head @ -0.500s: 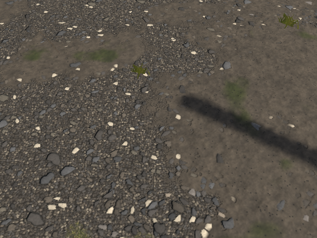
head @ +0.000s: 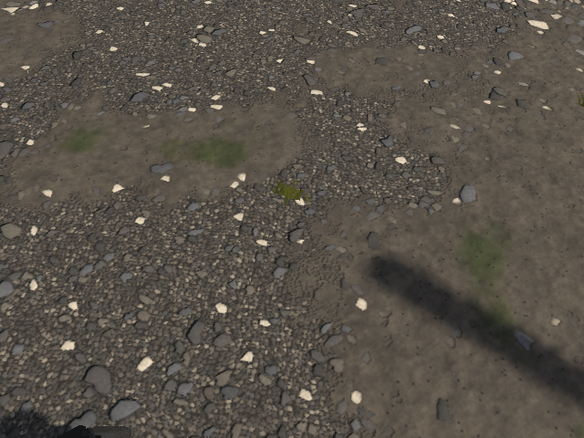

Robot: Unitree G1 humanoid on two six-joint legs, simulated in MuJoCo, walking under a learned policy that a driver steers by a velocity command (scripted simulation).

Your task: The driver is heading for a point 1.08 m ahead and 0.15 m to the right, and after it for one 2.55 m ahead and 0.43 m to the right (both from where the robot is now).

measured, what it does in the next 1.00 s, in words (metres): walks ahead: right foot, then left foot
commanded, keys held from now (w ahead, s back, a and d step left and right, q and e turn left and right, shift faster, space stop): w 0.80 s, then w+e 0.20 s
